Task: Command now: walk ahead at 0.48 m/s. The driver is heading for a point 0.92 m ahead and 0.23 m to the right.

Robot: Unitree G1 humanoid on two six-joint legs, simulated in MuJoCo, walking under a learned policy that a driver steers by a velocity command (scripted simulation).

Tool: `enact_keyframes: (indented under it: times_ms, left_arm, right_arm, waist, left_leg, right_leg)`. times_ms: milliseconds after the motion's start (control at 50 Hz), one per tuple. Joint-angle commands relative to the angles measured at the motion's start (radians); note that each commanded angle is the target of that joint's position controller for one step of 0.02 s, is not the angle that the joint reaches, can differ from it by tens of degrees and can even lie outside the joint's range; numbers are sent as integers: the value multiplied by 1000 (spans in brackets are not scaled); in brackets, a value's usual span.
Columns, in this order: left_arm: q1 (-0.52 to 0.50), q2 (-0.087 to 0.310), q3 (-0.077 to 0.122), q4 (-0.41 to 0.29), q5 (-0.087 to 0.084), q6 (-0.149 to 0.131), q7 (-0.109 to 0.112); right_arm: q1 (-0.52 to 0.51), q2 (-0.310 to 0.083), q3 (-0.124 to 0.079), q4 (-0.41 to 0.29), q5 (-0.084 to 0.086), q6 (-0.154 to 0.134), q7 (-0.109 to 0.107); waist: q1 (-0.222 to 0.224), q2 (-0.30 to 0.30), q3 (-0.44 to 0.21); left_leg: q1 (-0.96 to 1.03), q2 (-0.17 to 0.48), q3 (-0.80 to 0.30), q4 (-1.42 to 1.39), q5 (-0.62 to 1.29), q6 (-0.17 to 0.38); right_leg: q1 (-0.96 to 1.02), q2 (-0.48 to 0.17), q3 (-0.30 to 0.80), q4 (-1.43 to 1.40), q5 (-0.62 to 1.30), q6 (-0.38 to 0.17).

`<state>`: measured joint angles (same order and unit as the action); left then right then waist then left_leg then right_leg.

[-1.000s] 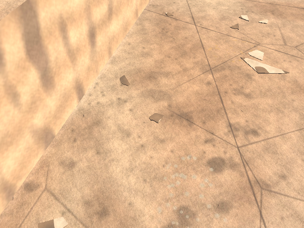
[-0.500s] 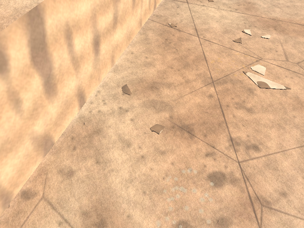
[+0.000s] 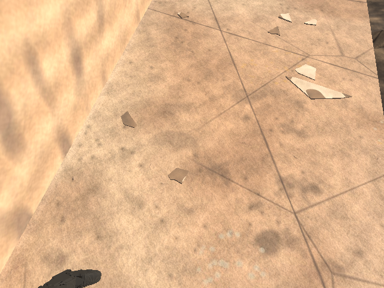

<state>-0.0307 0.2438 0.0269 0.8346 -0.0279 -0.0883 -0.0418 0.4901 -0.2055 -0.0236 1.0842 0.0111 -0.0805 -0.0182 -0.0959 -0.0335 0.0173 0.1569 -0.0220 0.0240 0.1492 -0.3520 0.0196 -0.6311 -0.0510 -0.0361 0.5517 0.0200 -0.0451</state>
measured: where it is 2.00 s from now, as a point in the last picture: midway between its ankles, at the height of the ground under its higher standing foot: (206, 160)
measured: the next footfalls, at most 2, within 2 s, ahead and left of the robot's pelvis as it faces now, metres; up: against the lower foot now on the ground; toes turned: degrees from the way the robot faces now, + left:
right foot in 0.06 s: +0.24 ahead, -0.12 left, +0.00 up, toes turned -2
left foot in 0.60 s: +0.55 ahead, +0.11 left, +0.00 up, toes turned +3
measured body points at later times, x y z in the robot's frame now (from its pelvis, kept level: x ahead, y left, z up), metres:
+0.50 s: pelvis +0.30 -0.02 +0.01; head +0.32 -0.02 +0.46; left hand +0.27 +0.24 -0.13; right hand +0.50 -0.26 -0.09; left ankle +0.50 +0.13 -0.69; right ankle +0.20 -0.12 -0.73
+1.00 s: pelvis +0.59 +0.01 +0.01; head +0.60 +0.01 +0.46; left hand +0.77 +0.24 -0.10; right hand +0.56 -0.26 -0.12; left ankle +0.51 +0.11 -0.73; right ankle +0.74 -0.18 -0.67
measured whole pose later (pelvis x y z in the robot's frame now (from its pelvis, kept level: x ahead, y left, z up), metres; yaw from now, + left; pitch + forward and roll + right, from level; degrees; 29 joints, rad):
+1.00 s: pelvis +0.59 +0.01 +0.01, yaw -10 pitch +1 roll +2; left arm 0.14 0.26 0.07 0.86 -0.01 -0.05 -0.03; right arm 0.32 -0.26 -0.05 0.96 -0.01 -0.10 -0.02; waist -0.06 -0.03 0.01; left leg 0.03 -0.03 0.22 0.21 -0.25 0.03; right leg -0.70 -0.11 0.04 0.75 0.06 -0.02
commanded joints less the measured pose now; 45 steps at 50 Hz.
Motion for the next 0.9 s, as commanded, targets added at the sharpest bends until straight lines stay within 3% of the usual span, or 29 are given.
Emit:
enact_keyframes:
  times_ms: [20, 40, 60, 80, 100, 120, 140, 160, 180, 200, 220, 260, 340, 400, 480, 520, 560, 580, 600, 620, 640, 660, 680, 700, 720, 780, 840, 900]
  left_arm:
    - [-22, 112, 32, -73, 1, -21, -10]
    - [109, 148, 53, -38, -1, -19, -4]
    - [290, 193, 77, 14, -5, -13, 5]
    - [454, 267, 96, 49, 15, -5, 17]
    - [482, 279, 91, 68, 23, -4, 7]
    - [426, 189, 68, 65, 14, -6, 7]
    - [329, 152, 57, 47, 11, -11, 9]
    - [247, 136, 52, 31, 18, -17, 7]
    - [207, 110, 45, 27, 30, -23, 0]
    - [193, 84, 37, 34, 39, -26, -3]
    - [200, 77, 36, 43, 37, -27, -6]
    - [231, 97, 39, 65, 29, -31, 1]
    - [302, 141, 48, 87, 29, -22, 31]
    - [359, 152, 48, 101, 21, -15, 42]
    - [443, 166, 53, 136, 15, 0, 45]
    - [458, 173, 59, 147, 14, 12, 48]
    - [437, 182, 64, 144, 16, 22, 50]
    - [415, 186, 64, 136, 18, 28, 51]
    - [406, 161, 53, 125, 25, 31, 52]
    - [455, 95, 28, 94, 37, 16, 48]
    - [534, 2, 0, 109, 24, -8, 40]
    - [442, 131, 32, 104, -13, -25, 37]
    - [360, 167, 42, 76, -30, -32, 38]
    - [322, 161, 43, 73, -18, -30, 44]
    - [325, 143, 49, 76, -7, -17, 49]
    - [374, 68, 43, 84, -7, 28, 47]
    - [310, 71, 49, 46, 2, 44, 48]
    - [226, 68, 49, 9, 12, 35, 34]
  right_arm:
    - [-3, -198, -46, -36, 0, 7, -8]
    - [-21, -202, -48, -44, -6, 16, -8]
    - [-36, -189, -42, -59, -12, 20, -6]
    - [6, -127, -24, -87, -23, 14, 0]
    - [116, 3, 12, -74, -12, -14, 13]
    - [17, -113, -16, -87, 18, -40, 20]
    - [-88, -162, -30, -124, 38, -56, 20]
    - [-142, -162, -32, -138, 33, -62, 10]
    - [-157, -156, -42, -141, 19, -54, 3]
    - [-127, -134, -44, -139, 14, -40, 2]
    - [-110, -107, -42, -139, 13, -27, 1]
    - [-140, -96, -43, -158, 8, -8, -2]
    - [-311, -116, -48, -224, -9, -10, -1]
    - [-436, -93, -35, -260, -3, -21, 12]
    - [-554, -101, -25, -304, 7, -27, 38]
    - [-580, -117, -27, -326, 8, -30, 52]
    - [-514, -150, -39, -318, 11, -35, 60]
    - [-415, -179, -55, -291, 10, -37, 59]
    - [-238, -233, -81, -239, 8, -36, 50]
    - [-81, -329, -104, -220, -24, -38, 38]
    - [-33, -331, -103, -203, -28, -33, 42]
    - [-59, -234, -76, -208, -18, -33, 38]
    - [-146, -200, -65, -227, -13, -33, 32]
    - [-221, -174, -55, -240, -17, -35, 31]
    - [-261, -156, -48, -240, -19, -40, 33]
    - [-289, -146, -45, -221, -27, -51, 35]
    - [-265, -172, -54, -202, -33, -54, 22]
    - [-250, -186, -55, -195, -32, -48, 7]
  waist:
    - [101, 151, 39]
    - [171, 167, -49]
    - [252, 162, -160]
    - [263, 5, -310]
    - [194, -247, -454]
    - [214, -154, -333]
    - [191, -96, -172]
    - [155, 11, -106]
    - [119, 28, -62]
    - [84, 3, -60]
    - [69, -15, -51]
    - [59, -24, -7]
    - [93, -6, 38]
    - [134, -11, 50]
    - [174, -8, 71]
    - [166, -15, 67]
    - [117, -40, 24]
    - [60, -52, -35]
    - [-16, -38, -145]
    - [-33, 91, -298]
    - [-5, 313, -429]
    - [-35, 220, -332]
    - [-16, 179, -193]
    - [17, 101, -127]
    - [52, 92, -73]
    - [107, 124, -25]
    - [106, 106, 14]
    - [90, 98, 31]
  left_leg:
    - [-31, 281, -75, 114, 833, 118]
    - [-40, 259, -50, 266, 1007, 102]
    - [-155, 216, -26, 481, 986, 72]
    - [-463, 124, 8, 825, 610, 39]
    - [-742, -53, -96, 1126, -195, 1]
    - [-849, 7, -176, 1234, -196, 25]
    - [-890, 59, -136, 1230, -106, 41]
    - [-838, 110, -117, 1176, -8, 44]
    - [-785, 141, -108, 1128, 39, 42]
    - [-727, 165, -116, 1099, 66, 44]
    - [-705, 174, -113, 1067, 71, 41]
    - [-734, 190, -97, 994, 95, 26]
    - [-851, 193, -76, 750, 310, -12]
    - [-791, 148, -30, 531, 458, -14]
    - [-803, 115, -23, 398, 460, -6]
    - [-805, 104, -27, 369, 388, 17]
    - [-703, 72, -6, 346, 299, 49]
    - [-565, 37, 25, 330, 282, 71]
    - [-316, 45, 14, 345, 308, 106]
    - [74, 289, -308, 371, 242, 213]
    - [280, 456, -726, 209, 84, 316]
    - [222, 418, -671, 166, 17, 260]
    - [77, 396, -501, 148, 96, 214]
    - [-68, 361, -388, 115, 185, 193]
    - [-179, 326, -301, 72, 229, 174]
    - [-319, 285, -144, -11, 298, 170]
    - [-319, 277, -37, -38, 364, 169]
    - [-301, 252, 60, -47, 391, 145]
  right_leg:
    - [120, 48, -24, -25, -63, -45]
    - [292, 83, -48, -20, -80, -70]
    - [558, 61, -21, -12, -62, -102]
    - [912, -164, 281, -6, -160, -185]
    - [1112, -358, 777, -191, -370, -325]
    - [1022, -309, 767, -262, -429, -273]
    - [851, -281, 590, -281, -342, -231]
    - [683, -248, 472, -310, -214, -210]
    - [561, -211, 380, -333, -109, -197]
    - [495, -185, 321, -363, -86, -193]
    - [458, -174, 291, -390, -85, -199]
    - [405, -163, 233, -434, -73, -210]
    - [437, -142, 162, -461, -11, -192]
    - [451, -105, 93, -461, 6, -157]
    - [590, -147, 92, -414, 4, -152]
    - [670, -188, 106, -363, 64, -142]
    - [720, -203, 108, -277, 249, -123]
    - [715, -177, 85, -163, 415, -106]
    - [628, -122, 48, 41, 433, -76]
    - [288, -18, 9, 414, 126, -26]
    - [8, 128, 91, 678, -594, 5]
    - [-99, 75, 194, 772, -600, -14]
    - [-139, 23, 163, 761, -506, -24]
    - [-94, -28, 141, 709, -413, -20]
    - [-38, -60, 144, 652, -355, -11]
    - [42, -90, 142, 600, -282, 6]
    - [-51, -93, 159, 513, -149, 23]
    - [-58, -78, 127, 333, 17, 30]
